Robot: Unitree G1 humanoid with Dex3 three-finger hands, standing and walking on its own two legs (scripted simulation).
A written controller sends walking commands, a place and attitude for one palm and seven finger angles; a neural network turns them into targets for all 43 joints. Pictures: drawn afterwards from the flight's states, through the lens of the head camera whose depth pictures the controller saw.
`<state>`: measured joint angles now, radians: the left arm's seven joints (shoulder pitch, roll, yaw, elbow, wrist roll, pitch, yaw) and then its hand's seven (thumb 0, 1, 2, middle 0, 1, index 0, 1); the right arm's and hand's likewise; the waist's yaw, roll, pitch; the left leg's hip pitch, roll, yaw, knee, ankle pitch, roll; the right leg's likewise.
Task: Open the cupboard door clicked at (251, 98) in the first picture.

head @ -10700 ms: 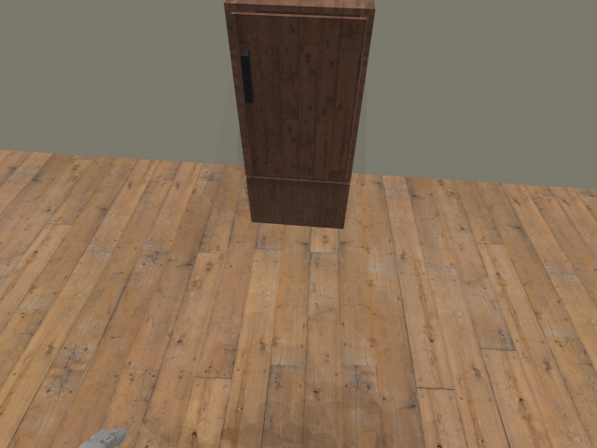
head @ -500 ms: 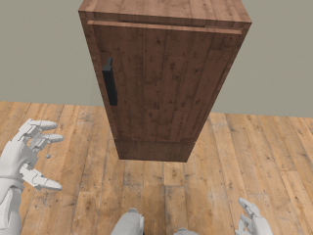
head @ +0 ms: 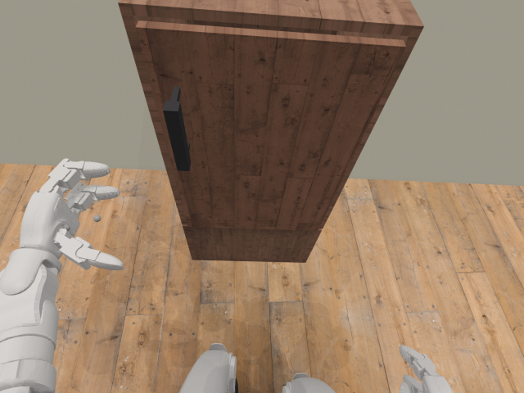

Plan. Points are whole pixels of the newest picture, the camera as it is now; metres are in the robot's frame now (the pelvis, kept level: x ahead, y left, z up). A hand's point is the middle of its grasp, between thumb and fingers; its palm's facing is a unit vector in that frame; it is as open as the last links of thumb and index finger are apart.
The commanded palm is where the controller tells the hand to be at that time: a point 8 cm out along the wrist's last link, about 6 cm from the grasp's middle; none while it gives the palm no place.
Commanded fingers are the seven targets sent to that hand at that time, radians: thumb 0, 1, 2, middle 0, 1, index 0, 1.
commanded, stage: move the hooked fingers beside the handle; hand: left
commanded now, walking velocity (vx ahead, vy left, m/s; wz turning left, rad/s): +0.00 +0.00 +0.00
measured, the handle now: (180, 130) +0.54 +0.17 +0.04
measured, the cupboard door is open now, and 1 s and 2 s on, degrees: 0 0 0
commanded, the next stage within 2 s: slide the fingers in behind the handle in 1.94 s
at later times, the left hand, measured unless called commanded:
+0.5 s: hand (118, 183) +0.42 +0.25 +0.04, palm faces +0.02 -1.00 -0.03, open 14.0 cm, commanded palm +0.40 +0.29 +0.04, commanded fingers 0.00 -0.50 0.30 -0.30 -1.20 -0.30 -1.20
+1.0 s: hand (130, 153) +0.48 +0.24 +0.04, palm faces +0.02 -1.00 -0.01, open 14.0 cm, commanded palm +0.47 +0.27 +0.04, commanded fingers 0.00 -0.50 0.30 -0.30 -1.20 -0.30 -1.20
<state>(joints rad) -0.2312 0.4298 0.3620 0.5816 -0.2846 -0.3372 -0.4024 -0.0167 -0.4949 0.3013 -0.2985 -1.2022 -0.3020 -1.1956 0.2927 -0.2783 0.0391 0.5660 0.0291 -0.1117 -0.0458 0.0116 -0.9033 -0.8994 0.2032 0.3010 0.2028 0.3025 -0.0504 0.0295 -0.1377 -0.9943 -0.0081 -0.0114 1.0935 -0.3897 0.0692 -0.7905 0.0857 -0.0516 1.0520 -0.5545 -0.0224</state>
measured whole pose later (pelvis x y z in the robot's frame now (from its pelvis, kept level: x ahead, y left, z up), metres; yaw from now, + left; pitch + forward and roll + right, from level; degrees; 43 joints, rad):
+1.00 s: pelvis +0.00 -0.01 -0.02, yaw -2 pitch +23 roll -6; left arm -0.78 0.60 0.44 1.12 -0.16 -0.41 -0.39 -0.02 -0.50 0.30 -0.30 -1.20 -0.30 -1.20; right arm 0.36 -0.29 0.04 0.63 0.01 0.04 -0.02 0.01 -0.91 -0.90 0.20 0.30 0.20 0.30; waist -0.13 0.03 -0.14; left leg -1.19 0.02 -0.03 1.21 -0.43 0.06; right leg -0.98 0.12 -0.07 1.16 -0.59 -0.03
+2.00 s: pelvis +0.01 -0.01 -0.03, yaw -3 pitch +25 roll -6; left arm -0.83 0.61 0.45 1.15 -0.13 -0.40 -0.36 -0.02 -0.49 0.30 -0.30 -1.20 -0.30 -1.20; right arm 0.36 -0.28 0.05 0.62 0.00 0.09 0.00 0.00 -0.91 -0.90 0.20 0.30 0.20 0.30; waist -0.15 0.04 -0.14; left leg -1.23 0.03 -0.03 1.23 -0.44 0.06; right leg -1.01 0.12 -0.07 1.16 -0.59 -0.03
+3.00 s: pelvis +0.00 +0.00 -0.03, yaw -1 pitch +24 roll -7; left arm -0.85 0.48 0.31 1.14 -0.14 -0.45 -0.18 -0.02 -0.50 0.30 -0.26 -1.21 -0.25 -1.20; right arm 0.37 -0.26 0.02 0.66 -0.02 0.07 0.03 0.01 -0.91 -0.90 0.20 0.30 0.20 0.30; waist -0.13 0.04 -0.15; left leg -1.22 0.00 -0.05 1.23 -0.43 0.06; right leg -1.00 0.10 -0.09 1.16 -0.59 -0.03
